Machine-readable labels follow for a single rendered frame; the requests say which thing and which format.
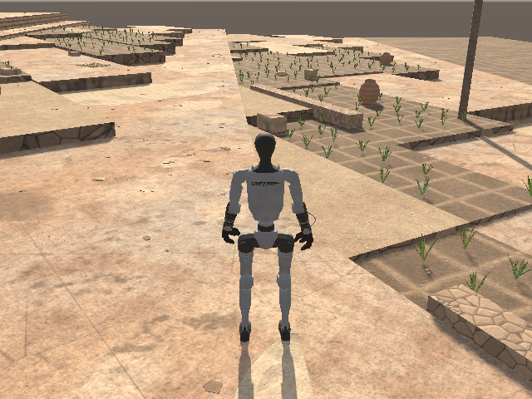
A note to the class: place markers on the robot right hand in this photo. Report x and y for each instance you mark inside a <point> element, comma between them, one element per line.
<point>303,238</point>

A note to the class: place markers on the humanoid robot head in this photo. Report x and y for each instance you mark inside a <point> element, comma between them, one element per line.
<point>265,145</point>

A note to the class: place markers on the left robot forearm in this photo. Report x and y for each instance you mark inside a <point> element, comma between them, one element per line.
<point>228,219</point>

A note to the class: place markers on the right robot upper arm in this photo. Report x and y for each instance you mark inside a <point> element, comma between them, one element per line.
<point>291,176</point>

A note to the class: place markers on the right robot forearm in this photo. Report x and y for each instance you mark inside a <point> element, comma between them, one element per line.
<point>304,221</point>

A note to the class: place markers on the robot left hand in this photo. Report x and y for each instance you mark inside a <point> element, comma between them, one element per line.
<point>225,235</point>

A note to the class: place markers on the left robot upper arm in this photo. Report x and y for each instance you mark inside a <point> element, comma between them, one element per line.
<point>239,177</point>

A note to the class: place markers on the robot torso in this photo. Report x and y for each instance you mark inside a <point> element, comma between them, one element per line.
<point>265,198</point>

